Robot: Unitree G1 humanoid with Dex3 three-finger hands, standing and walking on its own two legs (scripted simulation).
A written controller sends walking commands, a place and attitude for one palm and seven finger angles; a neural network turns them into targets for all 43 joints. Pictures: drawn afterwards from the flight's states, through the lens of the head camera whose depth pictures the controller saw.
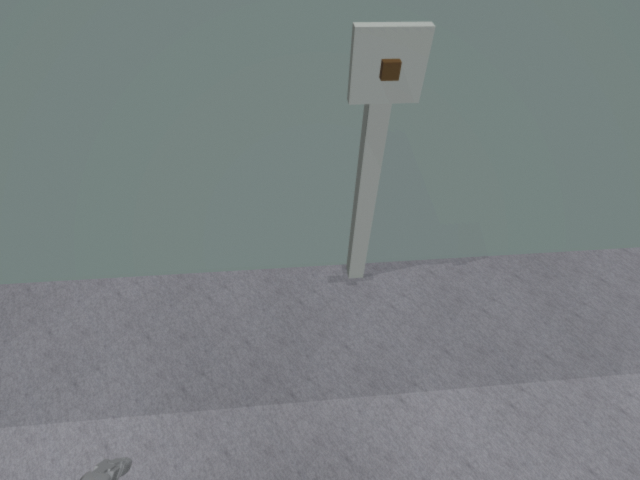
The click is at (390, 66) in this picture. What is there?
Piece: button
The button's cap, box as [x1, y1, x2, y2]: [379, 59, 401, 80]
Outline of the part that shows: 382,59 379,76 380,79 398,80 401,63 400,60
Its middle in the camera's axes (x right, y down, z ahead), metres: +0.16 -0.40 +0.90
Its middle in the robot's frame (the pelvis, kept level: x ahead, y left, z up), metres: +0.96 -0.12 +0.09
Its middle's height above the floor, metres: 0.86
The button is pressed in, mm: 0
